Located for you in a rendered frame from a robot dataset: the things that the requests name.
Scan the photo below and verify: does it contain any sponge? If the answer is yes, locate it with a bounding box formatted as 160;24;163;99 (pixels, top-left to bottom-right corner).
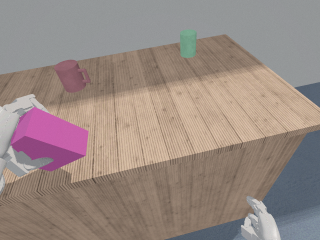
10;107;89;172

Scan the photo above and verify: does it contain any table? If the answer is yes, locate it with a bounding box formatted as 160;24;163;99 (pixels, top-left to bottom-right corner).
0;34;320;240

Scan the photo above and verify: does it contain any robot left hand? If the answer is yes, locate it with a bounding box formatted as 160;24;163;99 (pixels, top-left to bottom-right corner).
0;94;54;177

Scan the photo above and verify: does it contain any robot right hand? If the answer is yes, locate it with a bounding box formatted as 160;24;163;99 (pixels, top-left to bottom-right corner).
241;196;281;240

